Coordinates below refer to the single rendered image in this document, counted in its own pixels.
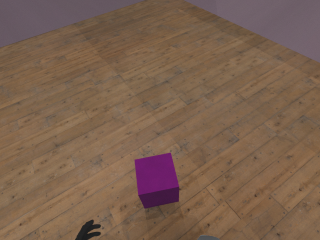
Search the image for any left robot hand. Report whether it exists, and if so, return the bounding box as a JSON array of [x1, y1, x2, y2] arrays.
[[75, 219, 101, 240]]

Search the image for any carton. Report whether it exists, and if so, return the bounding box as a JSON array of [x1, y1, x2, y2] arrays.
[[134, 152, 179, 209]]

